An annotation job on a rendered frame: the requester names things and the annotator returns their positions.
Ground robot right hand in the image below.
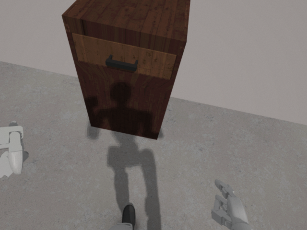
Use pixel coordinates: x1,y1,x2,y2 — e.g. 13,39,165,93
212,179,248,230

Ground left robot foot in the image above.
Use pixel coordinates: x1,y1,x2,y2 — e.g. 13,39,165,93
122,205,135,230

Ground handle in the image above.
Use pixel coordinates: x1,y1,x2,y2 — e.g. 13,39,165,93
106,55,138,71

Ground drawer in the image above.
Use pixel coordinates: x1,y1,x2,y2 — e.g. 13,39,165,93
72,33,177,79

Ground robot left hand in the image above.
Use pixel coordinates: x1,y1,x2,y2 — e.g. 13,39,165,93
0,120,29,178

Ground cabinet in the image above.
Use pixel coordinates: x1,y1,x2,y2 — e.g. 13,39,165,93
62,0,190,140

